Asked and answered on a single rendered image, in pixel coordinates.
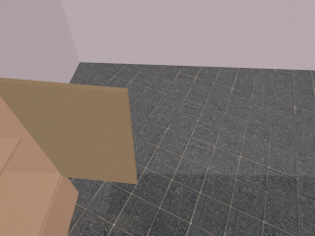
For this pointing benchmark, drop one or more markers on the cupboard door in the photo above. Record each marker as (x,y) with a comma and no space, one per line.
(85,130)

